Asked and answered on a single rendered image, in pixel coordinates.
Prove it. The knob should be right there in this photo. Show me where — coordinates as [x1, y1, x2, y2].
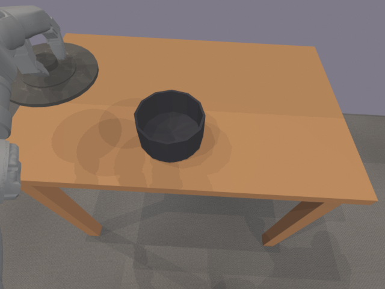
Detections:
[35, 52, 58, 72]

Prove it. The robot left upper arm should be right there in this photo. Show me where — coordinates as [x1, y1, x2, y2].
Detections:
[0, 139, 21, 289]

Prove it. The left robot forearm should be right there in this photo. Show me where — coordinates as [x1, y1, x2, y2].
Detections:
[0, 8, 25, 139]

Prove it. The pot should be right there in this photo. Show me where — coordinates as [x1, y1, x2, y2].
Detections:
[134, 90, 206, 163]

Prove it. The robot left hand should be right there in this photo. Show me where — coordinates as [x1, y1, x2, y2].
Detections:
[0, 5, 66, 77]

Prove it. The table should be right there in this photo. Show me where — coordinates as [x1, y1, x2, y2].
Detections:
[5, 33, 378, 246]

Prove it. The lid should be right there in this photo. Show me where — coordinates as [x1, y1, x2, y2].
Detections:
[10, 43, 99, 107]

